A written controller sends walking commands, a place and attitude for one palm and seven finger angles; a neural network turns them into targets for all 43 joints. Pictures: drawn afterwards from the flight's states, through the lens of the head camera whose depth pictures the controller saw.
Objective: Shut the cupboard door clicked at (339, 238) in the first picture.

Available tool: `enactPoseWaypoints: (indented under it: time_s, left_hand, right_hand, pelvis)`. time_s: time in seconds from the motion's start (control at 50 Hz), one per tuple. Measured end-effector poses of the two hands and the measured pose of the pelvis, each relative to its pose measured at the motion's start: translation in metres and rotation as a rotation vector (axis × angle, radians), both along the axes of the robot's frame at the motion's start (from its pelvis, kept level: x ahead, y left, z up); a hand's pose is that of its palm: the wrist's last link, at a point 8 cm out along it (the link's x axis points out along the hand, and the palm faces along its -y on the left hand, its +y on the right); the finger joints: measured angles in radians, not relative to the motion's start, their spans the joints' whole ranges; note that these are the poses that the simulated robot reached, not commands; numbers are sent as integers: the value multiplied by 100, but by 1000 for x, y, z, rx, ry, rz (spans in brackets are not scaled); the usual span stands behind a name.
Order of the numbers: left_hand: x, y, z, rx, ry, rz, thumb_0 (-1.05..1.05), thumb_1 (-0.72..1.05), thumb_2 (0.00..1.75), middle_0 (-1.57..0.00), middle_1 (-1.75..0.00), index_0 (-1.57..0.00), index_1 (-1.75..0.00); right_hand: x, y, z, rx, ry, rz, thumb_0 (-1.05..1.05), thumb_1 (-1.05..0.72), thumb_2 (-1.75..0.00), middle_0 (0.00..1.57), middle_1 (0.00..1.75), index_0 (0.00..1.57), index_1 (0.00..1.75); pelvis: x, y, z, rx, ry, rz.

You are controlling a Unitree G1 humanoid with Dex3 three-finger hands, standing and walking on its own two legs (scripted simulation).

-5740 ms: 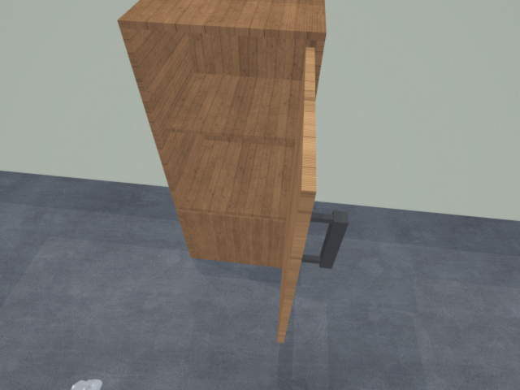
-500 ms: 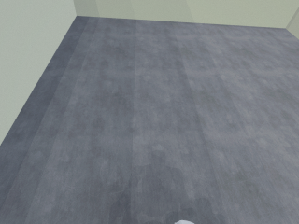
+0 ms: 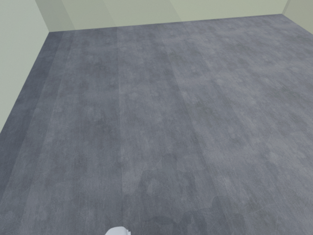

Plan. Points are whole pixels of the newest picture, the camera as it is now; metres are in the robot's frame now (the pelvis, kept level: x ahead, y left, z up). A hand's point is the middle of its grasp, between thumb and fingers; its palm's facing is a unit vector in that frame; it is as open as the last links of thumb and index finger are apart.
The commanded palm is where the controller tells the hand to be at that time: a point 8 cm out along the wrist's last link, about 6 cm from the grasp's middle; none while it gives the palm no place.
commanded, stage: walk around to get in front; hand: left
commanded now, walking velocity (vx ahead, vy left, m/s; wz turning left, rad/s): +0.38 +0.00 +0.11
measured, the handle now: out of the picture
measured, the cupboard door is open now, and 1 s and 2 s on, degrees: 91 91 91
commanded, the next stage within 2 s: walk to a spot facing it in 0.54 s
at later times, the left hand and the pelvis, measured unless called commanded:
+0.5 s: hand (86, 229) +0.18 +0.23 -0.18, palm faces +0.11 -0.98 -0.16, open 7.4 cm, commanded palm none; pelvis +0.23 +0.06 -0.01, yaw +0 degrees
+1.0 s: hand (117, 135) +0.50 +0.18 -0.15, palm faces +0.13 -0.97 -0.21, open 7.2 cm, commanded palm none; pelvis +0.39 +0.00 +0.00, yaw +6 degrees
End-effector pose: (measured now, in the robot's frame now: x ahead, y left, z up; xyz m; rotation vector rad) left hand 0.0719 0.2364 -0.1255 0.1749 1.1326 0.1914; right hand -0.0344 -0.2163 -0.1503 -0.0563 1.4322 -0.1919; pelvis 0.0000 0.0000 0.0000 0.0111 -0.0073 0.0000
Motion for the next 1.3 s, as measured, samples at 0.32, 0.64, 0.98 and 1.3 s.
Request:
enactPoseWaypoints:
  time_s: [0.32, 0.64, 0.98, 1.3]
  left_hand:
    - [-20, -2, -26, -132, 388, 171, 0, 92, 90, -20, -30, -20, -30]
    - [244, 50, -9, -51, 156, 21, 0, 92, 90, -20, -29, -20, -30]
    - [415, -13, 6, -25, -69, 33, -1, 93, 90, -21, -30, -20, -30]
    - [351, 75, -35, -22, 95, 282, 0, 92, 90, -20, -30, -20, -30]
  right_hand:
    - [330, 32, 26, -42, -386, 250, 1, -91, -90, 19, 30, 19, 30]
    - [313, 28, 16, -79, -88, 40, -1, -95, -90, 20, 30, 20, 30]
    - [419, -4, -2, 12, 20, 80, 1, -91, -90, 20, 30, 20, 30]
    - [609, 25, 29, -147, -290, 403, 1, -91, -90, 20, 30, 20, 30]
  pelvis:
    - [153, 35, -9, -24, -13, 27]
    - [286, 51, 4, 11, -5, -32]
    - [391, 0, 0, 14, -4, 97]
    - [420, 41, -17, -41, 14, 277]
